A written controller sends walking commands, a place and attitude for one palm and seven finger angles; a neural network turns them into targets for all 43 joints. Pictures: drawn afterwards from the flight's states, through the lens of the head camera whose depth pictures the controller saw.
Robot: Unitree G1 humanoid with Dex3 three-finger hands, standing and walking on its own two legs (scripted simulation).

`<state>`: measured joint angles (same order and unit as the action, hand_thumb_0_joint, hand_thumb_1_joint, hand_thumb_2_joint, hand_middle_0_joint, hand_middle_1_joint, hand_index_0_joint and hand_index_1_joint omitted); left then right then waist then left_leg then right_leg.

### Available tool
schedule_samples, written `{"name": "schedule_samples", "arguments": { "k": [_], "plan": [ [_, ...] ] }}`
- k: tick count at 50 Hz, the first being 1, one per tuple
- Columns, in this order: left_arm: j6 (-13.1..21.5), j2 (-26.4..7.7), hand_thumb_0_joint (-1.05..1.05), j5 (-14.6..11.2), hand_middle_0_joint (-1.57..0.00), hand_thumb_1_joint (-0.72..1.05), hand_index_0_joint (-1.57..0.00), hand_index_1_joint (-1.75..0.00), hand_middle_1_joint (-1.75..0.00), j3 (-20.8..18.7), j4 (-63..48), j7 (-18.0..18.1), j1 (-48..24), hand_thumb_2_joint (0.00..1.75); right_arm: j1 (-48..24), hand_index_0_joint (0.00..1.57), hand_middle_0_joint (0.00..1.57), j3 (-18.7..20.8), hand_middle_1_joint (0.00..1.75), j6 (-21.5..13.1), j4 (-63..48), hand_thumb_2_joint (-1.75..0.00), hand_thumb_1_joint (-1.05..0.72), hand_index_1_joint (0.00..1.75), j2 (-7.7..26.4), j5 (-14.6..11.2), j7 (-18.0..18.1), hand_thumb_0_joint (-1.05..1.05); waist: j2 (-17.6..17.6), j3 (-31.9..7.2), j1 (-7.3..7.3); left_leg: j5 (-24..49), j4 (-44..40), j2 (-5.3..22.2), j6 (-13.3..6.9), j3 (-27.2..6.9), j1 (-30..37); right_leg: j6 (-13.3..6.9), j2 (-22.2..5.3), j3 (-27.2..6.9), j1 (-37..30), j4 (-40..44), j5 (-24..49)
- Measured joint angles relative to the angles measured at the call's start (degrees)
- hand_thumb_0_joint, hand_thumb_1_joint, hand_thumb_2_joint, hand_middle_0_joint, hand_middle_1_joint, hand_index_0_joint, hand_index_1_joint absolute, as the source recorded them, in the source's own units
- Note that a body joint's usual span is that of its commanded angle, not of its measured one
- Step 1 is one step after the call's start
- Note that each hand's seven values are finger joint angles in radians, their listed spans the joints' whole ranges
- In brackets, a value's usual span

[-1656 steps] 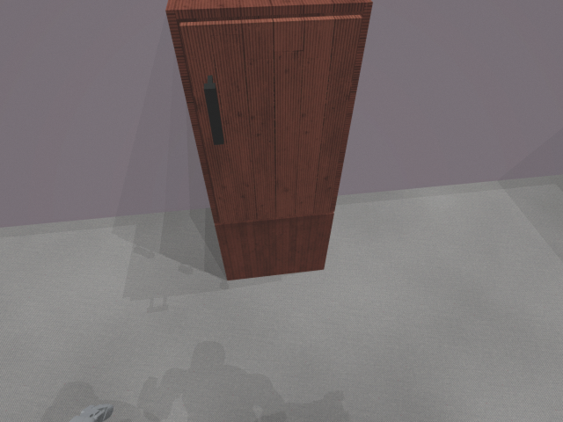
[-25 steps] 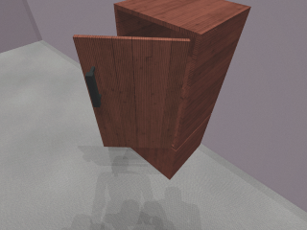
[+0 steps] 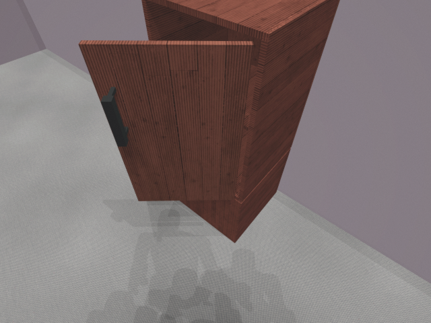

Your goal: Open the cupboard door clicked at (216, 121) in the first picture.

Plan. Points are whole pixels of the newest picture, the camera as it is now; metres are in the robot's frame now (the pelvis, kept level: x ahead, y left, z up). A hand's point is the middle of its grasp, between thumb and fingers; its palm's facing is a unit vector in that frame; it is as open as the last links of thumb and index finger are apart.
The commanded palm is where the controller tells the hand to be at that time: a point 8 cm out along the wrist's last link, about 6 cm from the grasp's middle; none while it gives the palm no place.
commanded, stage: come to a stop and stand still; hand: left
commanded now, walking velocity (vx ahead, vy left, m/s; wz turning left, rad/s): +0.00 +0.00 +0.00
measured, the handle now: (117, 117) +0.56 +0.26 +0.06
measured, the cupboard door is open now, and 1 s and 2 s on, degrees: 41 41 41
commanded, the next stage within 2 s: look again from close up in 0.52 s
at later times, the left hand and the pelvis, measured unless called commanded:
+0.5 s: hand out of the picture +0.00 +0.25 -0.15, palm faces +0.03 -0.94 -0.33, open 7.4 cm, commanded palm none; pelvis -0.04 +0.01 +0.01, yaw +1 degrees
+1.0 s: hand out of the picture +0.02 +0.19 -0.16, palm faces +0.01 -0.98 -0.20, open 7.4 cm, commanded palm none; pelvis -0.02 +0.01 +0.01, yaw +0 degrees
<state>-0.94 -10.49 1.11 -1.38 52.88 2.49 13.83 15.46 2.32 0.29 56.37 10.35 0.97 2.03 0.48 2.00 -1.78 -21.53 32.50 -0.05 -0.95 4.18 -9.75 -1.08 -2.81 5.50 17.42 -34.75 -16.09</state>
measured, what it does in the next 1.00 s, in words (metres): stands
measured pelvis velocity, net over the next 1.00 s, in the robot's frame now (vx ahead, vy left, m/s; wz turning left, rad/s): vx -0.02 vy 0.01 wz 0.01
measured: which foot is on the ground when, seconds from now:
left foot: down 0.00-1.00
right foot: down 0.00-1.00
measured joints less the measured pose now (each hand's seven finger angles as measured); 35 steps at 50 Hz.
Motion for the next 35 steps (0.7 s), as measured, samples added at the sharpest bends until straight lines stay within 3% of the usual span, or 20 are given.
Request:
{"name": "schedule_samples", "arguments": {
  "k": [9,22,35],
  "plan": [
    [0.2,-2.2,0.00,-0.1,-0.20,0.90,-0.20,-0.30,-0.30,0.7,0.2,-1.4,-0.7,0.90,-2.2,0.20,0.20,-0.3,0.30,-0.1,-2.5,-0.90,-0.92,0.30,4.1,0.2,-1.1,0.01,0.4,-2.0,1.06,1.7,-0.1,0.6,-0.3,-0.1,0.0,0.1,0.8,0.3,-1.5,3.4,3.5],
    [0.7,-6.9,0.00,0.0,-0.20,0.90,-0.20,-0.30,-0.30,0.3,4.7,-1.9,0.0,0.90,-1.9,0.20,0.20,-1.6,0.30,0.2,0.7,-0.90,-0.91,0.30,6.2,0.2,-2.3,0.00,-0.4,-1.9,2.00,6.4,-5.7,-0.5,-0.8,-0.6,0.5,0.5,0.1,0.7,-2.6,9.5,8.1],
    [1.1,-4.9,0.00,-0.2,-0.20,0.90,-0.20,-0.30,-0.30,1.1,9.1,-1.5,0.9,0.90,-1.0,0.20,0.20,-2.3,0.30,0.1,6.5,-0.90,-0.91,0.30,5.1,-0.3,-2.2,0.01,-0.7,-0.4,1.84,7.1,-8.3,-0.9,-0.9,-0.7,1.7,0.8,-0.1,0.7,-3.6,11.5,8.6]
  ]
}}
